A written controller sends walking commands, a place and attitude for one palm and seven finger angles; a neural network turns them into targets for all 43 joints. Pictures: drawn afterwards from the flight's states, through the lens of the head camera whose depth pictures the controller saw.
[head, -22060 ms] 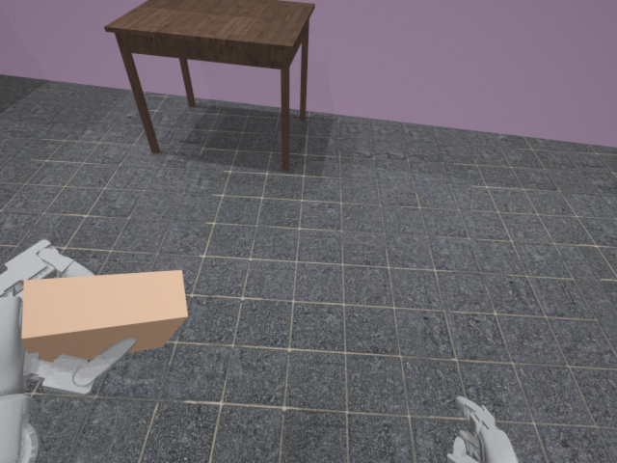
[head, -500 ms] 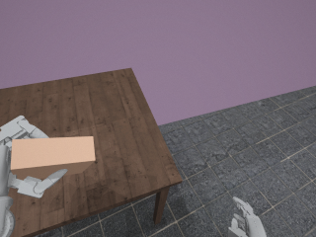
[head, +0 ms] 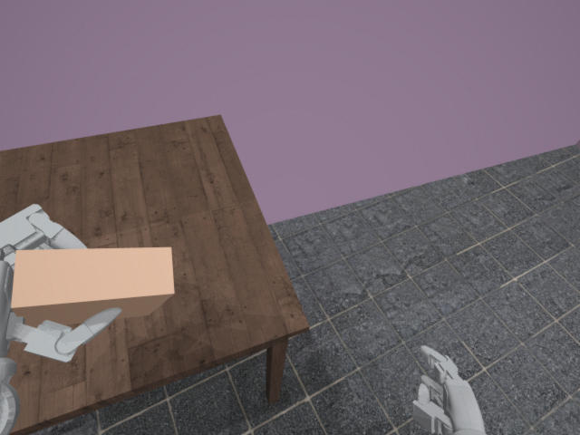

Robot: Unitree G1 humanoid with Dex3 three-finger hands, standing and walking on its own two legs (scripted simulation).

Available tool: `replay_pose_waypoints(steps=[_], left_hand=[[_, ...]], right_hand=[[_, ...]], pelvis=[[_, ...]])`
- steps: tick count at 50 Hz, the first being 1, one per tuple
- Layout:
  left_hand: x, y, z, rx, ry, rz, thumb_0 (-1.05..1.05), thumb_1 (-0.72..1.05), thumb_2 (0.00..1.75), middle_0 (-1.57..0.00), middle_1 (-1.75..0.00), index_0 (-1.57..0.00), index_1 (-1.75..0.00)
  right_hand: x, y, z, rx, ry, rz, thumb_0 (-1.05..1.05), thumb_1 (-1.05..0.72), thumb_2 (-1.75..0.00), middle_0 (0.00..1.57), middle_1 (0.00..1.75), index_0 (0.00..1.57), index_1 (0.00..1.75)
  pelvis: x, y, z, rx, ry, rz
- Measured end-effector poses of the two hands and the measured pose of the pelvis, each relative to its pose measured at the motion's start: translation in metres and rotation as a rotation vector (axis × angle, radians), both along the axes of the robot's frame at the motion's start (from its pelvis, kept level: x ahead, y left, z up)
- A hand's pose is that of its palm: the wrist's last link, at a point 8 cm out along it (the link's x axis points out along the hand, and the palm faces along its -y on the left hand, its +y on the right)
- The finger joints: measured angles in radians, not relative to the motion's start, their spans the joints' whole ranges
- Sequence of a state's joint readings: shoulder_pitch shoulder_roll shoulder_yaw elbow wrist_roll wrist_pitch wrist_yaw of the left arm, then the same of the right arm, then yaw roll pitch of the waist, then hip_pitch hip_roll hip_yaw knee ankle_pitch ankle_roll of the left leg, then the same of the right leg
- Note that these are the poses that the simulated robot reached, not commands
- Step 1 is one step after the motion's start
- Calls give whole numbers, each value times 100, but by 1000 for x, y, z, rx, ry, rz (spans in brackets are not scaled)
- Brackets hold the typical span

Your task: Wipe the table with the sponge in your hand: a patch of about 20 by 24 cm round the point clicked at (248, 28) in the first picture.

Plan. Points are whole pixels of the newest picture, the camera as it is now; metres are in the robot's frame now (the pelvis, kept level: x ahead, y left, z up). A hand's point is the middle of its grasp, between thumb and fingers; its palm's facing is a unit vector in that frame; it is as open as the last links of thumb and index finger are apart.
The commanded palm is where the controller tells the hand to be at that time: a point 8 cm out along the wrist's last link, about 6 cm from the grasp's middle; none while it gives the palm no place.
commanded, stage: shuffle to correct the standing spot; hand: left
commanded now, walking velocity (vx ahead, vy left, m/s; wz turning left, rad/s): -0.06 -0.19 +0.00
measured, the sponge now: (118, 287) +0.24 +0.21 +0.13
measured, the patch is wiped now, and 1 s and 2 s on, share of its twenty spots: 0.00 0.00 0.00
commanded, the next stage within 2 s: come to a stop and stand still in 0.12 s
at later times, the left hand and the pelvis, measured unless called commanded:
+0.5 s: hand (80, 279) +0.23 +0.23 +0.16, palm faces +0.33 -0.82 -0.46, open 9.1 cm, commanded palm +0.17 +0.27 +0.17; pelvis +0.01 -0.01 +0.00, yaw +1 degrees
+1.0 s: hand out of the picture +0.23 +0.32 +0.18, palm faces +0.43 -0.84 -0.35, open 9.1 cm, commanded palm +0.17 +0.34 +0.17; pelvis +0.01 +0.06 +0.00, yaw +0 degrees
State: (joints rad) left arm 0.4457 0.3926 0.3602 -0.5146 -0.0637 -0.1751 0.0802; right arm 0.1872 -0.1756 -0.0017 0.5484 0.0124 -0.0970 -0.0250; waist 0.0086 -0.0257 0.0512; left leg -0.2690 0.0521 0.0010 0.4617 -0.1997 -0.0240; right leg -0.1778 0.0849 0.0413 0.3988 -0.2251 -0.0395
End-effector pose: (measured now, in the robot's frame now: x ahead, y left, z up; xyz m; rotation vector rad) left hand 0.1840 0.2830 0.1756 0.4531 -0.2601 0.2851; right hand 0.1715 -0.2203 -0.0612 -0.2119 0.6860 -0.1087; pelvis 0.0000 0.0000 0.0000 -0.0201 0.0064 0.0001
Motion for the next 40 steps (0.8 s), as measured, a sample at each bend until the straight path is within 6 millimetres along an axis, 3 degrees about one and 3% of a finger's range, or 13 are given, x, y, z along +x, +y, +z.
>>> replay_pose_waypoints(steps=[13, 19, 24, 27, 29, 31, 37, 40], left_hand=[[-2, -26, -6, -10, 43, 9, 0, -42, 105, -84, -142, -83, -141], [1, -29, -8, -20, 50, 13, 0, -42, 105, -84, -142, -83, -141], [3, -19, -4, -2, 51, 32, 0, -42, 105, -84, -142, -83, -141], [16, 11, 20, 150, -33, 46, 0, -42, 105, -84, -142, -83, -141], [22, 33, 26, 139, -75, 101, 0, -42, 105, -84, -142, -83, -141], [26, 41, 22, 96, -78, 123, 0, -42, 105, -84, -142, -83, -141], [21, 16, -17, -32, 37, -33, 0, -41, 105, -83, -143, -83, -142], [17, 23, -24, -30, 52, -75, 0, -42, 105, -84, -142, -83, -141]], right_hand=[[-17, -46, -12, -25, 41, -67, 1, -90, -90, 20, 30, 20, 30], [-18, -52, -13, -36, 53, -83, 1, -90, -90, 20, 30, 20, 30], [-11, -41, -14, -30, 56, -70, 1, -90, -90, 20, 30, 20, 30], [-7, -28, -15, -44, 67, -4, 1, -90, -90, 20, 30, 20, 30], [-3, -19, -14, -28, 62, 13, 1, -90, -90, 20, 30, 20, 30], [0, -11, -13, -12, 42, 16, 1, -90, -90, 20, 30, 20, 30], [4, 16, -6, -3, 4, 0, 1, -90, -90, 20, 30, 20, 30], [6, 30, -1, -25, 10, 0, 1, -90, -90, 20, 30, 20, 30]], pelvis=[[0, -24, -4, -3, 4, 1], [4, -24, -4, -3, 0, 7], [10, -16, -2, -1, -4, 10], [7, -13, -1, 1, 4, 13], [5, -7, -1, 4, 8, -2], [4, 2, -1, 8, 11, -10], [10, 30, -1, 15, 10, -22], [13, 37, -1, 14, 9, -10]])
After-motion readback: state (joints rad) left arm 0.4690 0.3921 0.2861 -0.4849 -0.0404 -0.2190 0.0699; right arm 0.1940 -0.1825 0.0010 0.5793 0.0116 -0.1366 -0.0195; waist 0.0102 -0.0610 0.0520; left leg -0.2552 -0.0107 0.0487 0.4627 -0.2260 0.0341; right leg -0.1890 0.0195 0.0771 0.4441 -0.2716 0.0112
